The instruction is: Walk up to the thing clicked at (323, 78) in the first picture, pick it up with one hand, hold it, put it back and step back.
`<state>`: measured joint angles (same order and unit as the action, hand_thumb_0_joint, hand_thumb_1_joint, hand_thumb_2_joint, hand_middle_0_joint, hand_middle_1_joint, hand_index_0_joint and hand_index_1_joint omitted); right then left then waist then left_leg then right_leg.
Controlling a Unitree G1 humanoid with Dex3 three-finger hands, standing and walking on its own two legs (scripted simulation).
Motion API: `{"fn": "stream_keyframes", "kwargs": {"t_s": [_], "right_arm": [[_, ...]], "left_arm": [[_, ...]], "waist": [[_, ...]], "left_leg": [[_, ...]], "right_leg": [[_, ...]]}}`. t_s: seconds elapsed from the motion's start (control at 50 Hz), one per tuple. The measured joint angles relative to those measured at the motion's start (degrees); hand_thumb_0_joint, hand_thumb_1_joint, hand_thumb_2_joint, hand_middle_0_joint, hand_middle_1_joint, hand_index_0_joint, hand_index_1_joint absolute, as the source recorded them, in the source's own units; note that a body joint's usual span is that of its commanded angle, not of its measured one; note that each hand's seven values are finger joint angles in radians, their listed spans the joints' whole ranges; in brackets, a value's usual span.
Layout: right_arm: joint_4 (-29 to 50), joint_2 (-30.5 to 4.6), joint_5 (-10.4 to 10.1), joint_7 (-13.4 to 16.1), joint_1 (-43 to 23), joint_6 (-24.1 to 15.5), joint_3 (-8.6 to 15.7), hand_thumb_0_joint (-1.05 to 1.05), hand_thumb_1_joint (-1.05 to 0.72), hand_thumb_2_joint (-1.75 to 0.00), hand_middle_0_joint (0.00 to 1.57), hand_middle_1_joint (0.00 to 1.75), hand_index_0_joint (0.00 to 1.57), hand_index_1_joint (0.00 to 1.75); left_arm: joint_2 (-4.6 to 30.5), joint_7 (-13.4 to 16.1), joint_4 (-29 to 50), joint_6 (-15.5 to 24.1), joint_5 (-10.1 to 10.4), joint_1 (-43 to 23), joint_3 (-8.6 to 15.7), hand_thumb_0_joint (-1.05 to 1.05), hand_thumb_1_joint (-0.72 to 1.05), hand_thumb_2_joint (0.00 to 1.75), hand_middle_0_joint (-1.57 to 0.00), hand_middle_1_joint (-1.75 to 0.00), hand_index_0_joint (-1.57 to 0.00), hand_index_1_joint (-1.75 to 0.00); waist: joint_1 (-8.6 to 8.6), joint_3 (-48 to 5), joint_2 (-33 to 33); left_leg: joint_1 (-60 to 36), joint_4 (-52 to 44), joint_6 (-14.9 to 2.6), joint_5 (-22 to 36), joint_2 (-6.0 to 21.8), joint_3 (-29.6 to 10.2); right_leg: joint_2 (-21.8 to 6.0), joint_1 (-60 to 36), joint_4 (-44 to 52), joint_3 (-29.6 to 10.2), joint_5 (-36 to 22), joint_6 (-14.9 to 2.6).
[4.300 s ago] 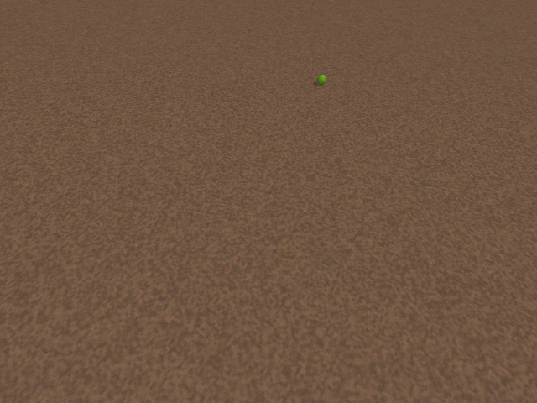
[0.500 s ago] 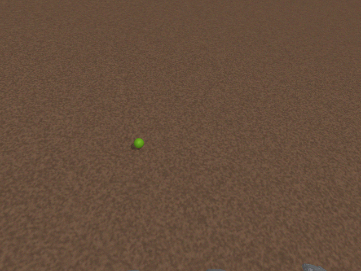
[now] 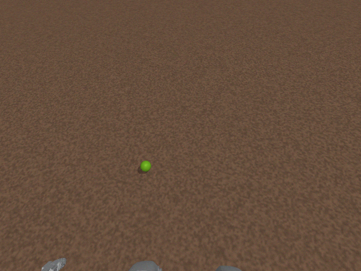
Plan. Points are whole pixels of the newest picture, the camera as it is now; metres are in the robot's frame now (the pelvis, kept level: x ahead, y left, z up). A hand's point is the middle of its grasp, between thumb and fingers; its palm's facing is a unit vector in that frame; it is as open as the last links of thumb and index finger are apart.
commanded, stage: walk up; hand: left
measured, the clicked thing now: (145, 166) +0.80 +0.24 -0.73
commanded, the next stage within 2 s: none
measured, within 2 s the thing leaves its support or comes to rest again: neither
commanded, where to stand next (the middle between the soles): +0.37 +0.04 m, yaw -1 degrees
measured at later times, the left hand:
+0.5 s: hand (61, 239) +0.23 +0.33 -0.14, palm faces -0.09 -0.94 -0.34, open 7.4 cm
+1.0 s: hand (79, 191) +0.37 +0.33 -0.16, palm faces -0.02 -0.92 -0.39, open 7.4 cm
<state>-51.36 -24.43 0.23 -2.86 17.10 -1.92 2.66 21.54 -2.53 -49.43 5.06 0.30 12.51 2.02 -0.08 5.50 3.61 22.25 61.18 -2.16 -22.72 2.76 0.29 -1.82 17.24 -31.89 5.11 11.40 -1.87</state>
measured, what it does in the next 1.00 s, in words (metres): walks ahead: left foot, then right foot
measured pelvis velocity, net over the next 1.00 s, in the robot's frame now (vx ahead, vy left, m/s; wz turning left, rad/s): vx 0.28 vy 0.05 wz -0.02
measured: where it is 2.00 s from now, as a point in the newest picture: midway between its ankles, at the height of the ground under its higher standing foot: (177, 247)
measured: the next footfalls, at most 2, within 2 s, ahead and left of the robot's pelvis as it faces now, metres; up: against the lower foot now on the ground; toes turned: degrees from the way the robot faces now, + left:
left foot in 0.24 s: +0.22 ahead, +0.17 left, +0.00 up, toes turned +5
right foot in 0.64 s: +0.35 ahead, -0.09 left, +0.00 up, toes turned -3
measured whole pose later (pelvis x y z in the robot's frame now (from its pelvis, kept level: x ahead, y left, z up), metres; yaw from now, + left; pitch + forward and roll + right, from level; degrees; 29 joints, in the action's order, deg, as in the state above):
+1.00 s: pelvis +0.28 +0.05 -0.02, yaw -1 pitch -3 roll +0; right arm -53.9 -22.3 0.2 -0.8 9.6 -1.3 1.7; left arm 23.3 0.3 -53.4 0.3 0.9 9.4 0.5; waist 0.9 6.6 -0.4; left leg 22.5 42.2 -0.1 -16.8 2.1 2.0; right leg -3.6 21.0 -44.7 0.9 24.2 0.0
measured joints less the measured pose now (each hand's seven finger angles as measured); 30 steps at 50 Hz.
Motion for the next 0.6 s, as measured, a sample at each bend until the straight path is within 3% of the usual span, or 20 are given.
{"fn": "stream_keyframes", "kwargs": {"t_s": [0.1,0.2,0.24,0.26,0.3,0.36,0.48,0.6], "right_arm": [[0.4,-0.3,0.9,-1.4,-1.3,-0.1,0.9,0.01,-0.91,-0.89,0.20,0.30,0.20,0.30],[-0.2,-0.6,1.3,-2.1,-1.4,-0.4,1.5,0.01,-0.91,-0.89,0.20,0.30,0.20,0.30],[-0.1,-0.9,1.5,-1.9,-0.9,-1.3,1.8,0.01,-0.91,-0.89,0.20,0.30,0.20,0.30],[-0.1,-0.7,1.6,-1.6,-1.0,-1.8,2.0,0.01,-0.91,-0.89,0.20,0.30,0.20,0.30],[0.7,-0.4,1.5,-1.0,-0.9,-2.5,1.9,0.00,-0.91,-0.89,0.20,0.30,0.20,0.30],[1.4,0.8,0.9,-0.4,-0.4,-2.7,1.1,0.00,-0.91,-0.89,0.20,0.30,0.20,0.30],[1.6,1.1,0.8,-0.2,1.9,-2.5,0.1,0.00,-0.91,-0.89,0.20,0.30,0.20,0.30],[1.6,-0.3,0.7,-0.4,3.6,-1.4,0.3,0.01,-0.90,-0.89,0.20,0.30,0.20,0.31]], "left_arm": [[0.9,-0.2,0.2,-0.3,-0.7,3.1,0.2,0.00,0.90,0.90,-0.21,-0.30,-0.21,-0.30],[3.1,-0.6,-0.4,-0.9,-1.1,5.7,0.8,0.01,0.90,0.90,-0.21,-0.30,-0.21,-0.31],[3.9,-0.5,-0.9,-1.4,-1.1,6.7,0.9,0.01,0.90,0.90,-0.21,-0.30,-0.21,-0.31],[4.4,-0.4,-1.4,-1.8,-1.2,7.0,0.9,0.01,0.90,0.90,-0.21,-0.30,-0.21,-0.31],[4.5,0.3,-2.9,-2.9,-1.0,6.8,1.0,0.01,0.90,0.90,-0.21,-0.30,-0.20,-0.30],[4.8,0.5,-4.3,-3.1,-0.7,6.0,0.5,0.01,0.91,0.90,-0.20,-0.30,-0.20,-0.30],[4.0,-0.9,-4.0,-2.7,-0.8,4.3,0.6,0.01,0.91,0.90,-0.20,-0.30,-0.20,-0.30],[2.9,-1.6,-3.2,-2.1,-0.9,2.8,0.9,0.01,0.91,0.90,-0.20,-0.30,-0.20,-0.30]], "waist": [[1.04,-1.2,-0.3],[2.10,-2.2,-2.2],[1.92,-2.8,-3.2],[1.82,-2.8,-4.7],[1.07,-2.8,-5.8],[0.09,-2.1,-7.0],[-0.89,-1.2,-6.9],[-1.73,-1.2,-4.1]], "left_leg": [[5.1,-11.2,1.70,4.4,2.7,0.1],[2.8,-23.9,1.93,8.8,3.1,1.2],[0.2,-27.1,1.74,11.0,2.1,2.1],[-0.1,-26.0,1.80,11.7,1.0,3.1],[-0.2,-23.4,1.38,9.2,0.3,3.9],[-3.7,-25.5,0.71,8.0,0.1,4.8],[-10.1,-30.8,0.47,7.1,-0.4,5.8],[-13.0,-28.9,1.73,2.1,0.2,5.7]], "right_leg": [[0.1,-3.6,3.5,0.2,1.1,0.05],[-0.8,-5.5,1.4,0.2,5.5,1.35],[-1.8,-5.2,-2.8,-0.1,9.3,1.56],[-3.1,-4.1,-6.6,-1.3,11.5,0.42],[-1.9,0.2,-17.9,-4.5,15.0,-0.36],[-0.4,6.3,-27.7,-5.7,13.3,-0.25],[-3.0,11.2,-19.2,-3.7,8.0,1.69],[-2.8,7.3,-5.3,-2.7,2.0,1.44]]}}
